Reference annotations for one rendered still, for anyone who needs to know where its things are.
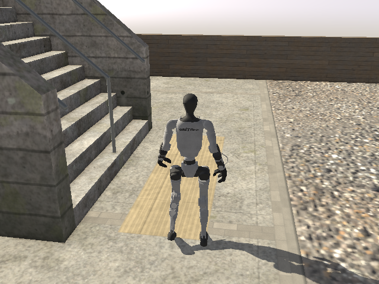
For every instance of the stairs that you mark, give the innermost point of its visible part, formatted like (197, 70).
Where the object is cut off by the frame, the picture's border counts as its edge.
(92, 165)

